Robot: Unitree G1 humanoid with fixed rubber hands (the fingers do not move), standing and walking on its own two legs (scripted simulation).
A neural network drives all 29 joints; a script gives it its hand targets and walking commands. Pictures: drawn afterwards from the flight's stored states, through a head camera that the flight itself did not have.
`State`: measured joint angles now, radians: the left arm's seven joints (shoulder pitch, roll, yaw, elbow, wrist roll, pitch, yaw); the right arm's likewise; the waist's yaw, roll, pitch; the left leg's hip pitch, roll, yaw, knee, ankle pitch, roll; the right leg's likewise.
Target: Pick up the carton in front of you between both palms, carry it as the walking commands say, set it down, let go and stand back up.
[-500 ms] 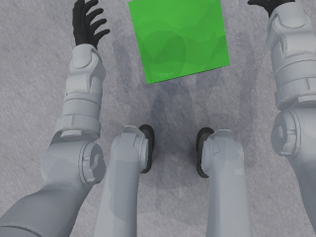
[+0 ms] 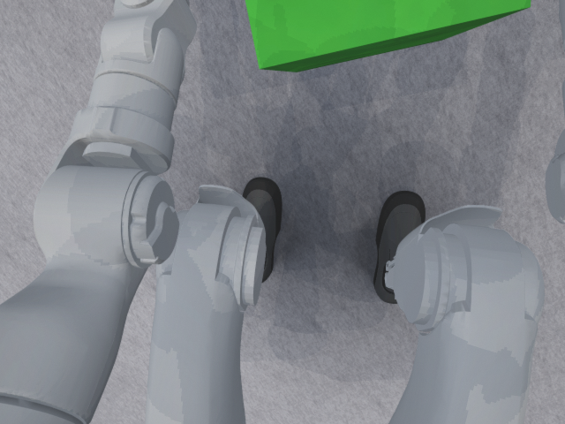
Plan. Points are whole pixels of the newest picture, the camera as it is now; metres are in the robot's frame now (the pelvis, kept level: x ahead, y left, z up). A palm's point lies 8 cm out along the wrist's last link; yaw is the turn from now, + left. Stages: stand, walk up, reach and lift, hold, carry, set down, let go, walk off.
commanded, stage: reach and lift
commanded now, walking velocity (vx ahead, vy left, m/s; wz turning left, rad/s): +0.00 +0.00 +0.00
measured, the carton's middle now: out of the picture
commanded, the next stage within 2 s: none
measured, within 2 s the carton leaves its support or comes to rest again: leaves its support in 0.70 s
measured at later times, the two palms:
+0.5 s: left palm out of the picture +0.54 +0.12 -0.17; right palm out of the picture +0.57 -0.18 -0.18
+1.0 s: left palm out of the picture +0.52 +0.11 -0.06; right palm out of the picture +0.53 -0.19 -0.06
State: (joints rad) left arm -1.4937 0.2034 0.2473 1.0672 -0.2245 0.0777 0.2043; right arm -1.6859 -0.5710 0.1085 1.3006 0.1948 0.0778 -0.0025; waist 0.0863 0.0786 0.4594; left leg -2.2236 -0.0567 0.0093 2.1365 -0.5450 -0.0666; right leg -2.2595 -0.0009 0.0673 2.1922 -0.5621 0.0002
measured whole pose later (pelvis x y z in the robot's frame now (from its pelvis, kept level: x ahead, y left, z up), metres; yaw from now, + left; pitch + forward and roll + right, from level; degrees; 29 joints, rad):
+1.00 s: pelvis +0.01 +0.01 +0.03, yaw -4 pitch +41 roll +3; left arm -1.11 -0.02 0.54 0.66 0.03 0.27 0.17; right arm -1.30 -0.22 -0.17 0.91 -0.07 0.35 -0.04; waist 0.03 0.06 0.03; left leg -2.20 -0.09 -0.06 2.07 -0.58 -0.10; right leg -2.24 0.06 0.06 2.08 -0.55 0.03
